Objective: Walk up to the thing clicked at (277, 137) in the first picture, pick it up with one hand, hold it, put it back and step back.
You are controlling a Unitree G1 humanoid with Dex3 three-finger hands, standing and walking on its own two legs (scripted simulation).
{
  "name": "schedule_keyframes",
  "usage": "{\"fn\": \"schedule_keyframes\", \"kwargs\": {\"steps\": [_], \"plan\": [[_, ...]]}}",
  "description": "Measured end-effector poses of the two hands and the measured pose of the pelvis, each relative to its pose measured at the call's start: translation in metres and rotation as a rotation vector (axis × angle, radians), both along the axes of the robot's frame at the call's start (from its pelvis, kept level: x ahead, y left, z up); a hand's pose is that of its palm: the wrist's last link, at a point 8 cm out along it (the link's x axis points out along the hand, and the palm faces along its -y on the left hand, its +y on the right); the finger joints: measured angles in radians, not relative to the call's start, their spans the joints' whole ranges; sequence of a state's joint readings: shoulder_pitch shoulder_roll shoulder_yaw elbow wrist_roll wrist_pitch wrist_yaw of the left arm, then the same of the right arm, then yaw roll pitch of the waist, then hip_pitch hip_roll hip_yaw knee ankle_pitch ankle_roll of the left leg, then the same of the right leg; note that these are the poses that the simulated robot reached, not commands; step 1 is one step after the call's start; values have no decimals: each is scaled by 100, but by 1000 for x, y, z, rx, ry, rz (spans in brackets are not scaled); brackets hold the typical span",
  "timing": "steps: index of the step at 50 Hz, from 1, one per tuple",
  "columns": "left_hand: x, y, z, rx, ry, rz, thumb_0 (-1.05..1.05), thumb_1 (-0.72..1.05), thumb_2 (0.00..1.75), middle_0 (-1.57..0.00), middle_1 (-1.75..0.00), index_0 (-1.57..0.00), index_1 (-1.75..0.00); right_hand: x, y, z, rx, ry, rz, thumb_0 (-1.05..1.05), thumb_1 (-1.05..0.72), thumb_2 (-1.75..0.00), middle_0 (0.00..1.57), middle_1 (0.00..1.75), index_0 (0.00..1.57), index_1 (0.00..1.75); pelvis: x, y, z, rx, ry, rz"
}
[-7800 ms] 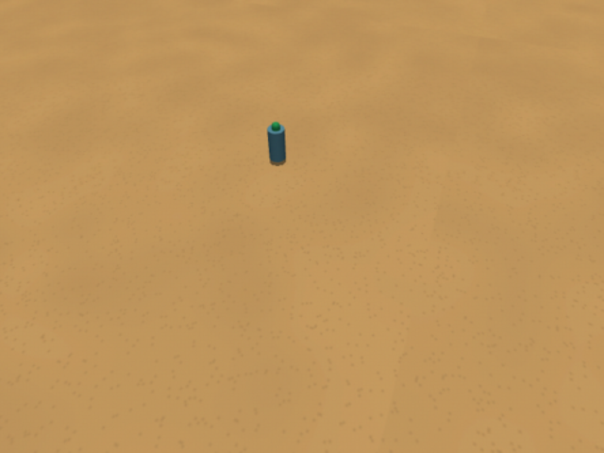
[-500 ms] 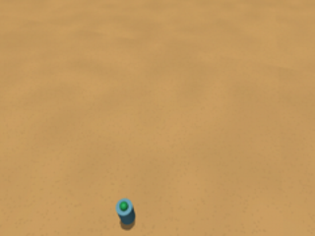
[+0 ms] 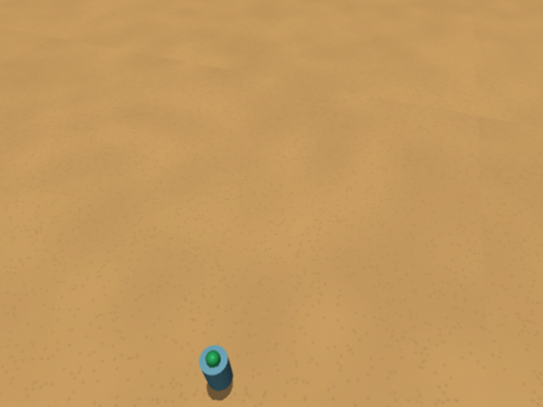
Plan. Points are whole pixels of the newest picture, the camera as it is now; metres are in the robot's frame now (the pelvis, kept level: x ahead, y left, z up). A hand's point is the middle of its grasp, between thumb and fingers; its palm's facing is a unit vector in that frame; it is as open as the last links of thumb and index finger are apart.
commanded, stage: stand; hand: left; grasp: from the side
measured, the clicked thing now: (216, 367) +0.39 +0.20 -0.68
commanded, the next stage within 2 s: go down in 0.60 s
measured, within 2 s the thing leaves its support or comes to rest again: neither
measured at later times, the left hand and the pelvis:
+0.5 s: hand out of the picture +0.07 +0.25 -0.16, palm faces -0.03 -0.94 -0.35, open 7.4 cm; pelvis +0.00 +0.00 +0.00, yaw +0 degrees
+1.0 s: hand out of the picture +0.16 +0.26 -0.17, palm faces +0.05 -0.94 -0.33, open 12.2 cm; pelvis -0.02 +0.00 -0.02, yaw -1 degrees
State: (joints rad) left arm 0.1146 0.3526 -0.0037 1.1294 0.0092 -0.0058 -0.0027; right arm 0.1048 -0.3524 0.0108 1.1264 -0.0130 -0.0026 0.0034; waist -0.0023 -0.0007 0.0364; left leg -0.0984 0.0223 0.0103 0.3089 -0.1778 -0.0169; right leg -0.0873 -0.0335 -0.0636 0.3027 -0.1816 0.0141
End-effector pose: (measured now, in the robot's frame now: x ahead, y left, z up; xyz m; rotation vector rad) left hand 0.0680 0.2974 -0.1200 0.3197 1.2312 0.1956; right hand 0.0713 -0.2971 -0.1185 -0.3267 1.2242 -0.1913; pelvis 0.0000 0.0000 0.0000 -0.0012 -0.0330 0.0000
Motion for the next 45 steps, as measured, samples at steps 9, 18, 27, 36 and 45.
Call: {"fn": "schedule_keyframes", "kwargs": {"steps": [9, 18, 27, 36, 45], "plan": [[-1, 0, 0, 0, 3, 1, 1, 90, 90, -20, -30, -20, -30, -3, 0, 0, 1, 5, -3, 0, -90, -90, 21, 30, 20, 30, 0, 0, 0, 0, -1, -1], [-4, 0, 0, 1, 13, 1, 1, 90, 90, -20, -30, -20, -30, -6, -1, -1, -1, 9, -7, 0, -90, -90, 21, 30, 20, 30, -1, 0, 0, 0, -1, -3], [-4, 0, 0, 3, 10, -3, 1, 90, 90, -20, -30, -20, -30, -7, -1, -1, 0, 8, -8, 0, -90, -90, 21, 30, 20, 30, -1, 0, 0, 0, -3, -6], [-4, 0, 0, 2, 12, -5, 1, 90, 90, -20, -30, -20, -29, -8, -1, -1, 3, 10, -9, 0, -90, -90, 21, 30, 20, 30, -2, 0, 0, 1, -1, -7], [64, -4, -10, -18, -147, 20, 1, 61, 60, -11, -13, -11, -12, -1, 25, -7, 38, -132, -23, 0, -98, -92, 21, 30, 20, 30, -19, -3, -14, 0, 114, -9]]}}
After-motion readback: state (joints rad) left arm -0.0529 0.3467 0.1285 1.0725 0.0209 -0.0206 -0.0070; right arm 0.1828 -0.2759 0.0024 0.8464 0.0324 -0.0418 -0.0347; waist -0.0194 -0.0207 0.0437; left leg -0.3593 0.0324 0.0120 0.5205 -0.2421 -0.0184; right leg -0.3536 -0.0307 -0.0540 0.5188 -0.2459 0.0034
